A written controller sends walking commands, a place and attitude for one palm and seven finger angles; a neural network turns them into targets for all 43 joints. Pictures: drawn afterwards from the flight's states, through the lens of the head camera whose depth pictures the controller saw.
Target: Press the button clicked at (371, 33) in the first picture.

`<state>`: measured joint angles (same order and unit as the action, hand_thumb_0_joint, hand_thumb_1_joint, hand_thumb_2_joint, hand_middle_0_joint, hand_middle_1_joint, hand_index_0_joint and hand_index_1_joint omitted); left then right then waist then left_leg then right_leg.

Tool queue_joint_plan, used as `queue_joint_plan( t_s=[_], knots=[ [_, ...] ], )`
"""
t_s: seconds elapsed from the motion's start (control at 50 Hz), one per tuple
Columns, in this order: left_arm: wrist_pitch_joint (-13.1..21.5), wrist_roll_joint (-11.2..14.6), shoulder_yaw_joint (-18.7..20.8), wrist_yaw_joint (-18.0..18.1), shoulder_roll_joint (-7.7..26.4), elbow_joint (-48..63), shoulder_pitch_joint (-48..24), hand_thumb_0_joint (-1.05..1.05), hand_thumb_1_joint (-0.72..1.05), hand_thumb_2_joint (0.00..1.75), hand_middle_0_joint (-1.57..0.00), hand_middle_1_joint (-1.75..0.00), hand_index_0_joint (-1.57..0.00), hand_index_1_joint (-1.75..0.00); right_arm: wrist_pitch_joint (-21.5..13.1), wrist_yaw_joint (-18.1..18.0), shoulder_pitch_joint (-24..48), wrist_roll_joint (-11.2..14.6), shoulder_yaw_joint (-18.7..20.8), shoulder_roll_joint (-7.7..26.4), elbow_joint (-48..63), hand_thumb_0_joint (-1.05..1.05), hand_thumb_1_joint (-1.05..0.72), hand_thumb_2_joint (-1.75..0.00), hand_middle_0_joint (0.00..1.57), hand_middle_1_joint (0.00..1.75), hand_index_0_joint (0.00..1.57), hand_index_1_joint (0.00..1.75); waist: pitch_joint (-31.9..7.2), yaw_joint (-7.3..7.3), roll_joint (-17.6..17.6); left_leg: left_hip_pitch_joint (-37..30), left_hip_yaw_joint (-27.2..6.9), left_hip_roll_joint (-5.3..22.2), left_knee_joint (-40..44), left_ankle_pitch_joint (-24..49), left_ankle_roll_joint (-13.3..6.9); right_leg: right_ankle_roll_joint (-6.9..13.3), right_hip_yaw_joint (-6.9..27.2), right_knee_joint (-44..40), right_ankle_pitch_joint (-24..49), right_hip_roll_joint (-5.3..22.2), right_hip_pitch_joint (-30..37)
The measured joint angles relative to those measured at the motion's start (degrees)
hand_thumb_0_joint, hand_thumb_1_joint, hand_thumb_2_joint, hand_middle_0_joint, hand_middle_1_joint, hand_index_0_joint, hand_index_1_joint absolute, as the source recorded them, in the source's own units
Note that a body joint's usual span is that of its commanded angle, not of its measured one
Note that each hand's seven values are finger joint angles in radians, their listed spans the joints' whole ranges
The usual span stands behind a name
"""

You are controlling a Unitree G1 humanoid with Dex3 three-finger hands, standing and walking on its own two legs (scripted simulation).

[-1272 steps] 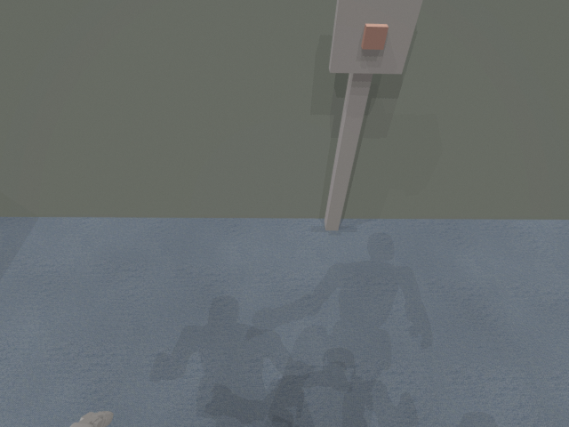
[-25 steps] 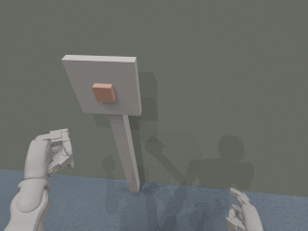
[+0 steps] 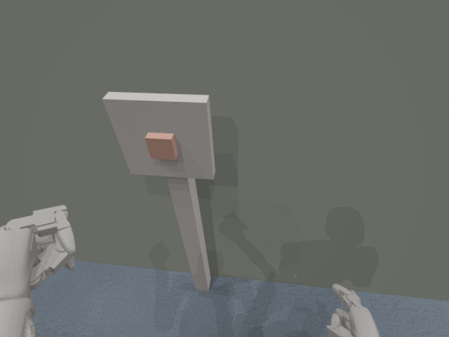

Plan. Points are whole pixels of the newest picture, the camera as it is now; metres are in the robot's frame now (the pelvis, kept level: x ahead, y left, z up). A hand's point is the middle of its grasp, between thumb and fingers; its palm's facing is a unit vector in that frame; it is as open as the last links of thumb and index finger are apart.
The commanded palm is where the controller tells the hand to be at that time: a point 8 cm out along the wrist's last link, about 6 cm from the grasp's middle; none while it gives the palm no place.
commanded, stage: draw the hand back to the body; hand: left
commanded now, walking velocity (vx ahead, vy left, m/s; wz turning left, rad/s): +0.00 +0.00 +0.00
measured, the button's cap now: (162, 145) +0.46 +0.21 +0.10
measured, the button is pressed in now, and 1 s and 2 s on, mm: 0 0 0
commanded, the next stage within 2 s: step back with the hand held close in 0.28 s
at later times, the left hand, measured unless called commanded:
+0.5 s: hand (63, 250) +0.17 +0.24 +0.16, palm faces +0.42 -0.81 -0.41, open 3.1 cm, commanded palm +0.12 +0.28 +0.17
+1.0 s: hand (25, 298) +0.11 +0.26 +0.15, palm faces +0.36 -0.80 -0.47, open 3.1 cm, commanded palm +0.05 +0.30 +0.17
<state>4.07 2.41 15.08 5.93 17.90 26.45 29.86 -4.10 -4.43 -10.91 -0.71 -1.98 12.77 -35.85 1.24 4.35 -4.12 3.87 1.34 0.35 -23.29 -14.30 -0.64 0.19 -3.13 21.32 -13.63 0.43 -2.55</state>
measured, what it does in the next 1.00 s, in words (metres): shifts its weight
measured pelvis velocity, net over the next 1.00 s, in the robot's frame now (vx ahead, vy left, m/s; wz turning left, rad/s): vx -0.07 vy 0.02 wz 0.01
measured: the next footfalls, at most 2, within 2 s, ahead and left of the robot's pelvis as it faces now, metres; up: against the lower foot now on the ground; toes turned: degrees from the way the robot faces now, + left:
right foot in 1.36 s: -0.21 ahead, -0.08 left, +0.00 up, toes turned +1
left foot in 1.68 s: -0.16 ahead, +0.13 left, +0.00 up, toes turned +0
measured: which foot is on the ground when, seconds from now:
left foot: down 0.00-1.00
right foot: down 0.00-1.00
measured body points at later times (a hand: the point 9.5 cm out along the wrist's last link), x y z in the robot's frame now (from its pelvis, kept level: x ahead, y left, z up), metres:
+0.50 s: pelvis -0.01 -0.01 +0.00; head -0.03 -0.02 +0.45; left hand +0.14 +0.28 +0.18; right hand +0.18 -0.22 -0.08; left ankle -0.01 +0.11 -0.74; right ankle -0.02 -0.12 -0.74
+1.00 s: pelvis -0.07 +0.02 -0.01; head -0.06 +0.03 +0.44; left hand +0.09 +0.30 +0.17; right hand +0.11 -0.22 -0.08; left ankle -0.01 +0.11 -0.74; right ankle -0.02 -0.12 -0.74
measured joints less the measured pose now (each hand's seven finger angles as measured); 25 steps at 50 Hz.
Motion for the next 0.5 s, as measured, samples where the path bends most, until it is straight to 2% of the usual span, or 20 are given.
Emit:
queue_joint_plan(
  t_s=[0.2, 0.42, 0.5],
  knots=[
    [0.3, -0.19, 0.35, 0.49, -0.5, 0.65, 0.44, 0.02, 0.89, 0.9, -1.31, -1.5, -1.31, -1.5, -0.76, -0.54, 0.21, 0.0, 0.31, 0.21, -0.11, 0.01, -0.9, -0.9, 0.2, 0.3, 0.21, 0.3, 0.44, 0.58, 0.13, 0.34, -0.41, 0.19, -0.41, 0.14, 0.14, 0.18, -0.39, -0.02, 0.23, -0.2, -0.02],
    [0.7, -0.07, 0.44, 0.51, 0.0, 0.91, 0.37, 0.02, 0.89, 0.9, -1.31, -1.5, -1.31, -1.5, -1.32, -0.66, -0.21, -0.1, 0.14, -0.47, -0.36, 0.01, -0.9, -0.9, 0.2, 0.3, 0.21, 0.3, 0.49, 0.07, 0.26, 0.2, -0.31, 0.66, -0.28, 0.4, 0.47, 0.5, -0.27, -0.43, 0.7, -0.69, 0.16],
    [2.77, 0.01, 3.05, 0.13, 0.82, 0.42, 0.3, 0.02, 0.89, 0.9, -1.31, -1.5, -1.31, -1.5, 0.91, -0.13, -0.03, 0.01, 0.17, -0.15, 1.01, 0.01, -0.9, -0.9, 0.2, 0.3, 0.21, 0.3, -0.7, -1.53, 0.2, 4.17, -1.2, 1.0, -1.84, 0.43, 0.4, 0.5, -1.14, -0.95, 1.51, -1.05, -2.55]
  ],
)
